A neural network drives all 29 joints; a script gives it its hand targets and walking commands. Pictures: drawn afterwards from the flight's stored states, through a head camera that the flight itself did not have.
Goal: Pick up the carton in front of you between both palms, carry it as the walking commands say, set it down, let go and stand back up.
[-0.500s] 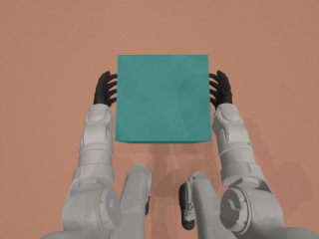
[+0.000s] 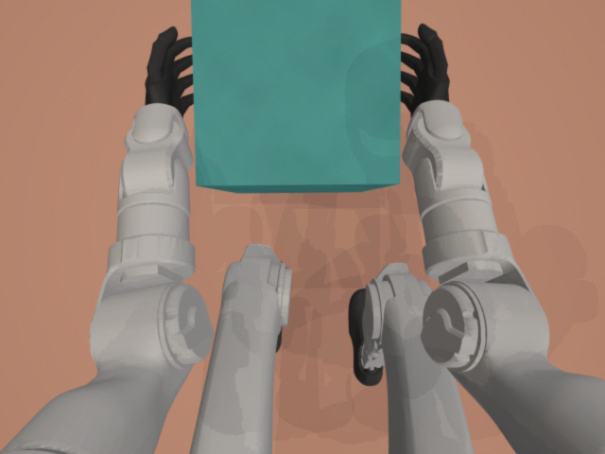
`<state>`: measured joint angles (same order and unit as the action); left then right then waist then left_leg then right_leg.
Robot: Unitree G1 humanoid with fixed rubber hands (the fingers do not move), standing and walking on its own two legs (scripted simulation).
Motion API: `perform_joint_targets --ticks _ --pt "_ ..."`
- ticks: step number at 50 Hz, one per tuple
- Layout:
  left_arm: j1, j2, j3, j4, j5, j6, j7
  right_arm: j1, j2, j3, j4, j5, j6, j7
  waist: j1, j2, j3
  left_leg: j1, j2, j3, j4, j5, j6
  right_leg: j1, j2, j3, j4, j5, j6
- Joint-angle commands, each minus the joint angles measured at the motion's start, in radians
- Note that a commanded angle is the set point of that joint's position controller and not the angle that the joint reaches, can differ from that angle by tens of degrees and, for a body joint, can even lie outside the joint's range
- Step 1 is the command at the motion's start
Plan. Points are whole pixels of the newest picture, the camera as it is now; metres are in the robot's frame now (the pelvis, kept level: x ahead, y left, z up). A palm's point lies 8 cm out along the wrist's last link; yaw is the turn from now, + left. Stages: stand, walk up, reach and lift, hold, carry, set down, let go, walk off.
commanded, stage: set down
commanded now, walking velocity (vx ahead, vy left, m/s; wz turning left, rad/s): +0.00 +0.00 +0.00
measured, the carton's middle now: (298, 115) +0.50 +0.09 -0.18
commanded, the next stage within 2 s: none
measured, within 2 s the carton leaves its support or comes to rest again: rests again in 1.00 s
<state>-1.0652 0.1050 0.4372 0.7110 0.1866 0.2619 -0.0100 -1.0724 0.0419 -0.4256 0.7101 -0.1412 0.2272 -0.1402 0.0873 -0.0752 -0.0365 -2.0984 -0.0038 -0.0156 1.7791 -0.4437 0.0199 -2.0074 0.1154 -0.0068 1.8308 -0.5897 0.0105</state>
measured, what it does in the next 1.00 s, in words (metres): lowers itself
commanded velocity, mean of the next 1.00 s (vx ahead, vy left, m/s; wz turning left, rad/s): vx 0.00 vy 0.00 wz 0.00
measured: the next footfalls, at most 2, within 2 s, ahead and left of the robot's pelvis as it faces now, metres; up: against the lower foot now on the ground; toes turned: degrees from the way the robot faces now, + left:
none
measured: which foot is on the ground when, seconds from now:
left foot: down 0.00-1.00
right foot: down 0.00-1.00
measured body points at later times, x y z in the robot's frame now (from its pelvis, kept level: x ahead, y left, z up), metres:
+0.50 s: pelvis -0.01 +0.00 -0.09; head +0.35 +0.07 +0.17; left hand +0.51 +0.27 -0.26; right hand +0.55 -0.04 -0.26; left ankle +0.12 +0.11 -0.45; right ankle +0.08 -0.11 -0.45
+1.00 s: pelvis -0.01 +0.00 -0.11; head +0.35 +0.04 +0.15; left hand +0.50 +0.26 -0.28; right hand +0.54 -0.05 -0.29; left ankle +0.12 +0.11 -0.45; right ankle +0.08 -0.11 -0.45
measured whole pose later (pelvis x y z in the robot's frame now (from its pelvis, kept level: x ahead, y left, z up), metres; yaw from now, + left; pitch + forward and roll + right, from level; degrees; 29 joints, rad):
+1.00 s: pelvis -0.01 +0.00 -0.11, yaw -1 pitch +37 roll -1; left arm -1.38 0.31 0.33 0.98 0.03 0.21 -0.02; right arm -1.40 -0.13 -0.24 0.97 0.02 0.19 -0.20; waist 0.13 -0.07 0.34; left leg -2.31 0.04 0.00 2.14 -0.47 0.03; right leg -2.23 0.16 -0.02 2.21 -0.62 0.03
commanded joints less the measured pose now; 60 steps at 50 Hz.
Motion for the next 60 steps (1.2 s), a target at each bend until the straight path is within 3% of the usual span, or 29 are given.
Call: perform_joint_targets --ticks 1,7,12,18,24,26,34,44,48,60 --pt "-0.549 -0.785 -0.424 0.022 -0.086 0.000 -0.197 -0.637 0.847 0.474 0.013 0.084 -0.013 0.162 0.082 0.030 -1.030 0.800 -0.113 0.027 -0.090 0.255 -0.029 0.255 0.120 -0.033 -0.143 0.132 0.019" --pt "-0.638 -0.764 -0.428 0.044 -0.109 0.002 -0.222 -0.692 0.808 0.428 0.061 0.082 -0.015 0.160 0.068 0.061 -0.983 0.721 -0.103 0.032 -0.017 0.251 -0.033 0.206 0.122 -0.040 -0.063 0.130 0.008" --pt "-0.677 -0.729 -0.429 0.068 -0.126 -0.005 -0.230 -0.750 0.772 0.439 0.075 0.114 -0.026 0.166 0.084 0.073 -0.953 0.705 -0.094 0.029 0.043 0.278 -0.032 0.160 0.120 -0.046 0.006 0.136 0.005" --pt "-0.727 -0.684 -0.450 0.078 -0.169 -0.022 -0.231 -0.832 0.735 0.501 0.064 0.178 -0.043 0.171 0.113 0.054 -0.954 0.707 -0.080 0.025 0.119 0.333 -0.028 0.138 0.113 -0.053 0.087 0.160 0.004" --pt "-0.811 -0.684 -0.544 -0.009 -0.272 -0.033 -0.220 -0.913 0.755 0.623 -0.028 0.270 -0.054 0.158 0.131 0.054 -1.153 0.833 -0.074 0.027 0.188 0.479 -0.036 0.220 0.112 -0.059 0.153 0.247 0.002" --pt "-0.819 -0.694 -0.553 -0.020 -0.291 -0.030 -0.223 -0.904 0.766 0.630 -0.026 0.264 -0.049 0.159 0.129 0.036 -1.132 0.781 -0.077 0.025 0.191 0.470 -0.036 0.227 0.107 -0.057 0.164 0.255 -0.003" --pt "-0.763 -0.693 -0.486 0.115 -0.244 -0.028 -0.250 -0.869 0.745 0.527 0.083 0.213 -0.048 0.194 0.104 0.018 -0.834 0.602 -0.070 0.014 0.206 0.326 -0.015 0.060 0.100 -0.059 0.171 0.142 -0.012" --pt "-0.809 -0.617 -0.422 0.159 -0.228 -0.056 -0.258 -0.915 0.702 0.512 0.132 0.222 -0.066 0.200 0.141 -0.044 -0.748 0.487 -0.057 0.020 0.224 0.256 0.008 0.076 0.092 -0.048 0.181 0.124 -0.006" --pt "-0.808 -0.606 -0.411 0.184 -0.244 -0.066 -0.263 -0.937 0.681 0.527 0.121 0.234 -0.078 0.193 0.140 -0.069 -0.731 0.467 -0.055 0.016 0.238 0.265 0.015 0.095 0.090 -0.043 0.187 0.145 -0.004" --pt "-0.779 -0.523 -0.364 0.274 -0.205 -0.074 -0.276 -0.853 0.589 0.438 0.221 0.170 -0.078 0.202 0.108 -0.032 -0.514 0.361 -0.053 0.000 0.248 0.201 0.023 0.016 0.085 -0.028 0.198 0.104 -0.017"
